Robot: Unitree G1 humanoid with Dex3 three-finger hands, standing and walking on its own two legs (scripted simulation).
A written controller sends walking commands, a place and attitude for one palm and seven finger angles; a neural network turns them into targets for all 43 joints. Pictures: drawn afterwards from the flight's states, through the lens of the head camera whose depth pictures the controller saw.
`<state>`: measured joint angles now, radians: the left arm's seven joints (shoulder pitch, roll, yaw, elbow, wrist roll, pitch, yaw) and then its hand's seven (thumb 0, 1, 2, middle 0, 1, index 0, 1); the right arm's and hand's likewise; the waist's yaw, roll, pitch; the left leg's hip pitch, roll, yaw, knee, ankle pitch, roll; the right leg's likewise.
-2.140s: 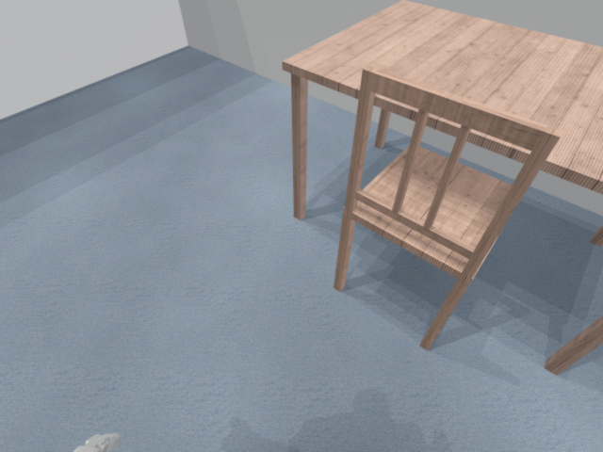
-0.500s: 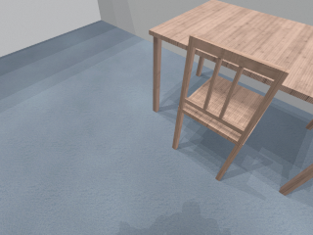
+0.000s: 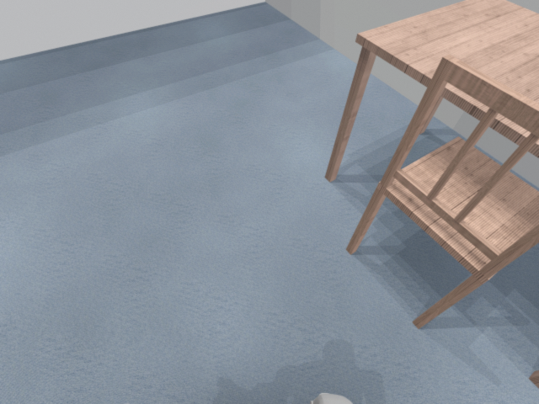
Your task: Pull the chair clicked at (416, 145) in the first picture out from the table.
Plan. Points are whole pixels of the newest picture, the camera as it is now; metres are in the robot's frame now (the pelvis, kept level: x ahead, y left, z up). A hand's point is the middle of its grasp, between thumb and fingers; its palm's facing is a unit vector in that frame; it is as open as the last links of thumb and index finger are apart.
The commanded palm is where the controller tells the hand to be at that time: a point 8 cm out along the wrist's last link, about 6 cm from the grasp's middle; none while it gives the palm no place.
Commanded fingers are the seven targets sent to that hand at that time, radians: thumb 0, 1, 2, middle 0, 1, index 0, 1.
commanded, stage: walk around to get in front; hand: left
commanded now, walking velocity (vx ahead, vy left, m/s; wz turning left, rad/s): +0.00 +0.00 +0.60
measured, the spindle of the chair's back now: (458, 159) +0.68 -0.46 -0.08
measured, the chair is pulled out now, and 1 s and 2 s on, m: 0.00 0.00 0.00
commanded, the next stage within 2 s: none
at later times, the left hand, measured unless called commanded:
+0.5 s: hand out of the picture -0.04 +0.18 -0.17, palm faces +0.34 -0.91 -0.25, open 7.4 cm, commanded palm none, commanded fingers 0.00 0.90 0.90 -0.20 -0.30 -0.20 -0.30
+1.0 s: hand out of the picture -0.03 +0.25 -0.15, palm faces +0.57 -0.78 -0.25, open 7.4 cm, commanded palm none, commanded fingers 0.00 0.90 0.90 -0.20 -0.30 -0.20 -0.30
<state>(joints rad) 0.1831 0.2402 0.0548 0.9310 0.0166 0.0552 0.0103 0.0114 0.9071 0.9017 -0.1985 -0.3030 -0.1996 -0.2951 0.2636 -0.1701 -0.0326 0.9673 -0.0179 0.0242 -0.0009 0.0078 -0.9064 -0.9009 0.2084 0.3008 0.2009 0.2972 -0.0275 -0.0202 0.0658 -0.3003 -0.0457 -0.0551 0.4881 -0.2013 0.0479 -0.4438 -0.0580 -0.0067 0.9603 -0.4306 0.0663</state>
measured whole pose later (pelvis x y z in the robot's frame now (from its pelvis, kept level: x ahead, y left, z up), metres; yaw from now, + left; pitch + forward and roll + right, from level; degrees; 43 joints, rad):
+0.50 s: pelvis -0.02 -0.03 -0.01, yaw +20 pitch +0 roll +1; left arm 0.26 0.24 0.04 0.89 0.04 0.01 0.01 0.01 0.90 0.90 -0.20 -0.30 -0.20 -0.30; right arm 0.13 -0.27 -0.08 0.91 -0.01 0.07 0.03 0.01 -0.91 -0.90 0.20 0.30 0.19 0.30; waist 0.02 -0.04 0.09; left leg -0.38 0.02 0.05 0.83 -0.43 -0.05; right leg -0.21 -0.14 -0.19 0.56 -0.33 0.03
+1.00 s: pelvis -0.01 +0.00 +0.00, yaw +36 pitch +1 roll -1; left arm 0.11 0.25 0.06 0.87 0.01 0.05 0.01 0.01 0.91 0.90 -0.20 -0.30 -0.20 -0.29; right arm 0.25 -0.20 -0.05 0.94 -0.02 0.03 0.00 0.01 -0.91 -0.90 0.21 0.30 0.20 0.30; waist -0.04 -0.01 0.07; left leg -0.24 -0.09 -0.15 0.47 -0.23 0.05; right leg -0.42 -0.04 0.02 0.86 -0.42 0.09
